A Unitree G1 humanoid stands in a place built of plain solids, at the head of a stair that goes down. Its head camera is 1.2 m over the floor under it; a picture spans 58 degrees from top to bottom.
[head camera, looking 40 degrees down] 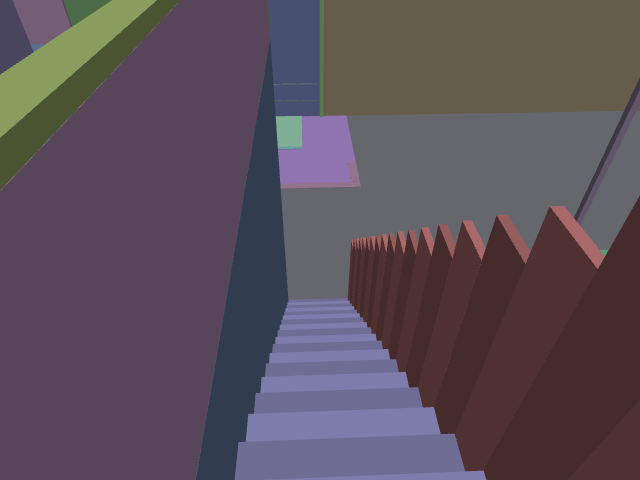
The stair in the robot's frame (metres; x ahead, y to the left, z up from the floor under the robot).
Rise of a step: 0.20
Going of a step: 0.23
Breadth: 0.90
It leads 2 degrees to the left of straight ahead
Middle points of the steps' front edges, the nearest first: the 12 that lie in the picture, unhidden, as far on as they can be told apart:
0.85 -0.11 -0.59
1.08 -0.10 -0.78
1.30 -0.10 -0.98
1.53 -0.09 -1.17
1.76 -0.08 -1.37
1.98 -0.07 -1.56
2.21 -0.06 -1.76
2.43 -0.05 -1.95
2.66 -0.04 -2.15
2.88 -0.03 -2.35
3.11 -0.02 -2.54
3.34 -0.02 -2.74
